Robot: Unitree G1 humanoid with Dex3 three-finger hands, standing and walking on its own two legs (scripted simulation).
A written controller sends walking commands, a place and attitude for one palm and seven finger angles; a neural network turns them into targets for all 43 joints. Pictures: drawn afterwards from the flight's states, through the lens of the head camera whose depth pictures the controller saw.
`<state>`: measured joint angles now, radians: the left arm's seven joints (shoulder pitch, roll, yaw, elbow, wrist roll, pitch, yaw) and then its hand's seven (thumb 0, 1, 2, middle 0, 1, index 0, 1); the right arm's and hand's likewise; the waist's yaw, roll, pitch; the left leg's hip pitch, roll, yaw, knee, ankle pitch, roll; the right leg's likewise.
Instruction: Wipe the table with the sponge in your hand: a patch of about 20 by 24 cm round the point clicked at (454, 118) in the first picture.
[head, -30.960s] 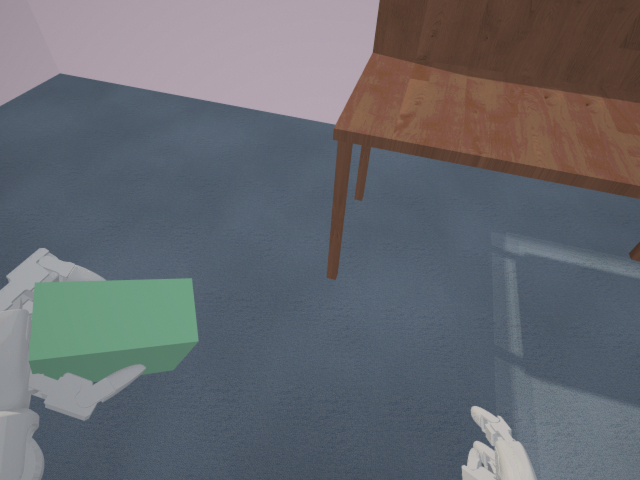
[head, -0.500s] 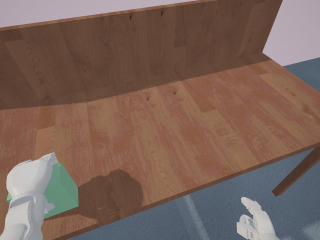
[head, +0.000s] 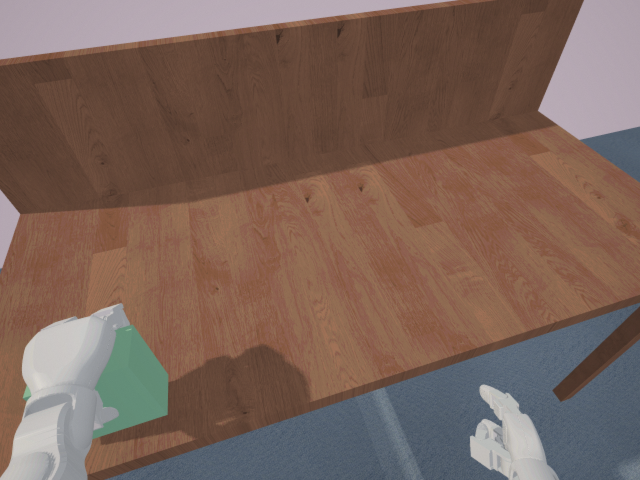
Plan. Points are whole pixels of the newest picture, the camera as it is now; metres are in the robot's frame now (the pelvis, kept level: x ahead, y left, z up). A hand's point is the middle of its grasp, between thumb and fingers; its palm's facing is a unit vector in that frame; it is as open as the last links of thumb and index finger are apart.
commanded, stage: lift the sponge slowly off the table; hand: left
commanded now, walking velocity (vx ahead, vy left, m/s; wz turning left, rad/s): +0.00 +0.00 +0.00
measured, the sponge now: (113, 392) +0.20 +0.32 -0.03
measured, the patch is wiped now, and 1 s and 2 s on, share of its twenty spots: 1.00 1.00 1.00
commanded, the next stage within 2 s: bring the sponge back beside the body in 1.30 s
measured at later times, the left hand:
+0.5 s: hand (75, 358) +0.20 +0.33 +0.06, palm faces -0.01 -0.07 -1.00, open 10.5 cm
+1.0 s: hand (69, 333) +0.22 +0.33 +0.10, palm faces +0.01 -0.07 -1.00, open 10.5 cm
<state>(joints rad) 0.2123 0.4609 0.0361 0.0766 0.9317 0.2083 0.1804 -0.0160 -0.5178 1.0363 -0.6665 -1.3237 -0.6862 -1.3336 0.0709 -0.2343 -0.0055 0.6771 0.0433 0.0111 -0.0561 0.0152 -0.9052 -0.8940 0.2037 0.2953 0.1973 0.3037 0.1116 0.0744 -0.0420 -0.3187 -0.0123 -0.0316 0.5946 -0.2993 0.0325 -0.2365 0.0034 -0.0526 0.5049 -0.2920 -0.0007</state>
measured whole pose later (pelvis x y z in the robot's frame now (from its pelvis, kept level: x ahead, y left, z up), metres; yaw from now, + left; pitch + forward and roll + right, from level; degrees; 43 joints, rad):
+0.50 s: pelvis -0.01 -0.01 +0.01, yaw +0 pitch -1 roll -2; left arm 0.17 0.52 0.08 0.05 0.90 0.19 0.10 -0.01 -0.53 1.04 -0.68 -1.31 -0.70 -1.32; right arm 0.07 -0.25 0.01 0.69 0.05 0.01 -0.07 0.02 -0.90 -0.89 0.20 0.30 0.20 0.30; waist 0.12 0.08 -0.01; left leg -0.25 -0.01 -0.04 0.52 -0.25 0.02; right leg -0.16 0.01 -0.06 0.43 -0.24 -0.01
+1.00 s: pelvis -0.01 -0.01 +0.01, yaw +1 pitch -3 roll -1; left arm 0.08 0.56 0.07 0.02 0.88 0.27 0.01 -0.01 -0.53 1.04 -0.69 -1.30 -0.70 -1.31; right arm 0.04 -0.25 0.03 0.68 0.06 0.02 -0.07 0.02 -0.90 -0.89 0.20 0.30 0.20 0.30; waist 0.12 0.09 0.01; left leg -0.18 -0.01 -0.04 0.45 -0.22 0.02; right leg -0.11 0.01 -0.06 0.38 -0.22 -0.01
